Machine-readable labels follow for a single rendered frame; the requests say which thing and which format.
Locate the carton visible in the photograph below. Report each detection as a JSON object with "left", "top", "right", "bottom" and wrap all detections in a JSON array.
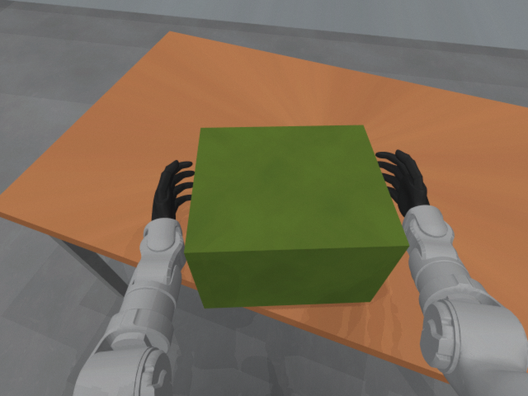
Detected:
[{"left": 184, "top": 125, "right": 409, "bottom": 309}]

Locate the left robot forearm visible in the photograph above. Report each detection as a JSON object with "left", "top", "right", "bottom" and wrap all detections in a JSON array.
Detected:
[{"left": 73, "top": 218, "right": 186, "bottom": 396}]

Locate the robot right upper arm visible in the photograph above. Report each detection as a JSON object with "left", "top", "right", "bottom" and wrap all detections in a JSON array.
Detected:
[{"left": 420, "top": 299, "right": 528, "bottom": 396}]

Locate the right robot forearm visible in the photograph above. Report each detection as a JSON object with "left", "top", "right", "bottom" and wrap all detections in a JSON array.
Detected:
[{"left": 402, "top": 205, "right": 528, "bottom": 371}]

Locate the left robot hand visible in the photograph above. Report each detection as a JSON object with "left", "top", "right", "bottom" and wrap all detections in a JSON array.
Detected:
[{"left": 152, "top": 160, "right": 195, "bottom": 221}]

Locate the right robot hand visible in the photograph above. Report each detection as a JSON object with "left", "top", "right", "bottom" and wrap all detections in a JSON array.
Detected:
[{"left": 375, "top": 149, "right": 430, "bottom": 217}]

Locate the robot left upper arm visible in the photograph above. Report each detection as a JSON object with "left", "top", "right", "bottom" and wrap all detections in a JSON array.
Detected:
[{"left": 74, "top": 346, "right": 173, "bottom": 396}]

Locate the table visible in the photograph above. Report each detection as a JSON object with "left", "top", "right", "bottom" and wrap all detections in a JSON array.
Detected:
[{"left": 0, "top": 31, "right": 528, "bottom": 384}]

